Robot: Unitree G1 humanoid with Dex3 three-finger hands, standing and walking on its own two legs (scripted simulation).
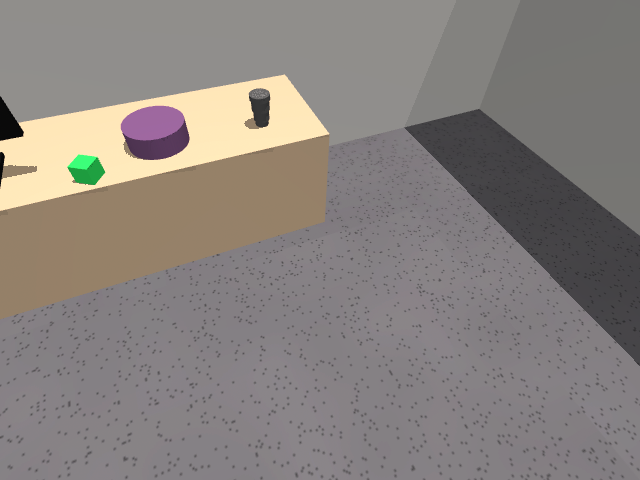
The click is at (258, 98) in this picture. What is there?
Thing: tapered cup
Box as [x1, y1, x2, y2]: [249, 88, 269, 126]
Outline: 253,89 249,92 249,99 251,102 254,120 258,126 265,126 267,125 269,118 269,92 261,88
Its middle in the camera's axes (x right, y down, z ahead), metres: -0.20 -0.45 +1.35
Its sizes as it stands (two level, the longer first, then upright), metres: 0.071 0.071 0.116
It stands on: a support 0.46 m high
